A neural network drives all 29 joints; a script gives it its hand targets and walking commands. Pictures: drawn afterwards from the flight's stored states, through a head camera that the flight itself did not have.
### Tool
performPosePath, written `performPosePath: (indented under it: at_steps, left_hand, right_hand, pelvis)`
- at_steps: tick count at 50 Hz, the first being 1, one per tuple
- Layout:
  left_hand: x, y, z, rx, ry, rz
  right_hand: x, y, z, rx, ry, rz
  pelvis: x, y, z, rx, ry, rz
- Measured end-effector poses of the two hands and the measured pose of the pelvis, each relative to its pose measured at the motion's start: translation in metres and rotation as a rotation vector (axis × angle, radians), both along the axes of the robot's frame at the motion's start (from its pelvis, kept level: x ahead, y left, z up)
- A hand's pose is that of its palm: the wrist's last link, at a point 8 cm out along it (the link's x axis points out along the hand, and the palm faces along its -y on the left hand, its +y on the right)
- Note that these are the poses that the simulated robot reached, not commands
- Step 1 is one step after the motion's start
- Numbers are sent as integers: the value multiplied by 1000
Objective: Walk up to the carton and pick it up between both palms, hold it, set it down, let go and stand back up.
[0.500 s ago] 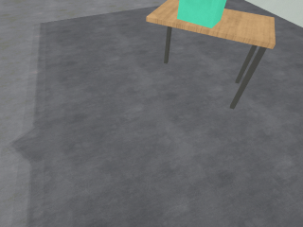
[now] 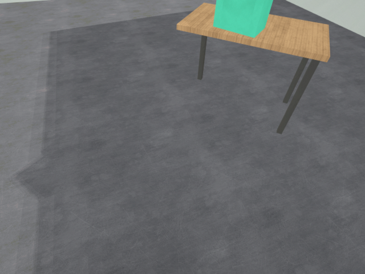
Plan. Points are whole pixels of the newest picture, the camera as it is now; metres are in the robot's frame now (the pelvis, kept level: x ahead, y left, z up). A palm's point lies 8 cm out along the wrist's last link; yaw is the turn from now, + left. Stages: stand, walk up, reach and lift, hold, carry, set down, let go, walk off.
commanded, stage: stand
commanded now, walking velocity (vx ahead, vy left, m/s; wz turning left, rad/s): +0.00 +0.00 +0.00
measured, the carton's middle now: (243, 8) +1.59 -0.41 +0.02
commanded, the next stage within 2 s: walk up in 0.70 s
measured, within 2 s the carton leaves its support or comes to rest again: neither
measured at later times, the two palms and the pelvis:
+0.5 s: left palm out of the picture -0.03 +0.20 -0.15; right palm out of the picture -0.03 -0.20 -0.15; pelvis -0.01 +0.00 +0.00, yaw +0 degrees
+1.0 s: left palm out of the picture -0.02 +0.21 -0.14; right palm out of the picture -0.02 -0.21 -0.14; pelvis +0.00 -0.01 +0.00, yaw -4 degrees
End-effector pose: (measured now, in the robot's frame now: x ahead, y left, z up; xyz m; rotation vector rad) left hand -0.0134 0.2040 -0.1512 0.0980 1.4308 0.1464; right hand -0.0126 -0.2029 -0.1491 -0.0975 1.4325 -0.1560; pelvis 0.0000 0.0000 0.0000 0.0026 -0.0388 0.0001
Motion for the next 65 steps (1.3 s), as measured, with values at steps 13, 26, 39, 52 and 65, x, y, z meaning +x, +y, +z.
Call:
performPosePath:
  at_steps: [13,26,39,52,65]
  left_hand:
    - [-10,-3,-1,-7,23,1]
    - [-17,-2,1,-6,34,2]
    - [-21,-5,1,-12,43,4]
    - [7,9,11,20,33,-134]
    - [110,-28,1,172,-143,-136]
  right_hand:
    - [-12,4,0,6,23,-3]
    - [-18,6,0,11,31,-4]
    - [-18,7,1,12,33,-2]
    - [-15,-24,9,-44,-63,-83]
    - [27,-143,-35,-58,9,-49]
  pelvis:
    - [-5,1,1,0,0,0]
    - [-7,1,1,0,3,1]
    - [-6,1,1,0,7,2]
    - [6,-13,5,17,22,-87]
    - [78,-95,-37,6,-7,-145]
